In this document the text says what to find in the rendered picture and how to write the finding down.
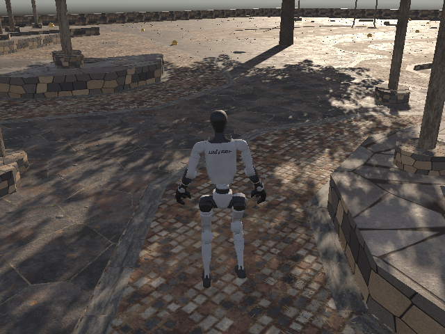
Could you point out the robot left thigh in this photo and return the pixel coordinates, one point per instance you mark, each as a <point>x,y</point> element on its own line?
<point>206,211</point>

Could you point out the left robot upper arm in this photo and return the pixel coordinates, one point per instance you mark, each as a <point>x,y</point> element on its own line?
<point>194,159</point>

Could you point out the left robot foot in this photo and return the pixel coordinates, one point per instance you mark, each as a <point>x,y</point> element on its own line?
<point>207,281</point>

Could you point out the right robot forearm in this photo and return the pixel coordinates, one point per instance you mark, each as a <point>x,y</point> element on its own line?
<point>256,181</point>

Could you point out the right robot upper arm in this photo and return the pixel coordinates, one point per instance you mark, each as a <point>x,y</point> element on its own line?
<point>242,146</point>

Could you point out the right robot hand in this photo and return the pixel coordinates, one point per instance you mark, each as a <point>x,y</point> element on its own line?
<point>259,193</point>

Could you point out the left robot hand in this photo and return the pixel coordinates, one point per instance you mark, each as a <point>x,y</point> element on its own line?
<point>183,195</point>

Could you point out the left robot forearm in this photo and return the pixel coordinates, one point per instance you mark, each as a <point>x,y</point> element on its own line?
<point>184,183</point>

